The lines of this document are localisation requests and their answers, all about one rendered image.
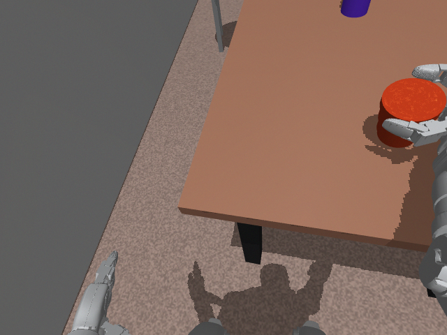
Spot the table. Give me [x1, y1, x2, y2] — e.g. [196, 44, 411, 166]
[177, 0, 447, 298]

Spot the right robot arm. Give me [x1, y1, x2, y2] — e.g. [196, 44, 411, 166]
[419, 136, 447, 317]

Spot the left robot hand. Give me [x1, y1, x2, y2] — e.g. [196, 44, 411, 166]
[71, 251, 131, 335]

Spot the right robot hand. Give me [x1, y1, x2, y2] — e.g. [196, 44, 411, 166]
[382, 64, 447, 147]

